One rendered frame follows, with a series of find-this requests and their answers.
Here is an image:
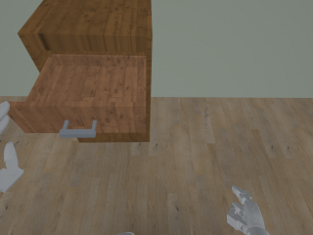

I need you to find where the drawer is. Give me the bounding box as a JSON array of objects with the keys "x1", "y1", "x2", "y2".
[{"x1": 2, "y1": 54, "x2": 147, "y2": 133}]

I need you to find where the handle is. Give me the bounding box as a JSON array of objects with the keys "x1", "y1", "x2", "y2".
[{"x1": 59, "y1": 119, "x2": 97, "y2": 138}]

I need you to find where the robot left hand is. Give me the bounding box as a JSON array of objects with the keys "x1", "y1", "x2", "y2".
[{"x1": 0, "y1": 101, "x2": 23, "y2": 193}]

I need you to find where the cabinet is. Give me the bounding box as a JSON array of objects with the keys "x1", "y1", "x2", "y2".
[{"x1": 18, "y1": 0, "x2": 153, "y2": 143}]

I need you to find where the robot right hand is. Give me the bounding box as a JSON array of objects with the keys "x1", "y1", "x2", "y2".
[{"x1": 227, "y1": 185, "x2": 265, "y2": 234}]

